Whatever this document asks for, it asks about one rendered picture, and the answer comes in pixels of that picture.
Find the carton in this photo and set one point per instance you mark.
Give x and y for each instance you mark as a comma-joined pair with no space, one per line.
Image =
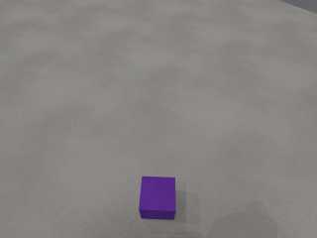
157,198

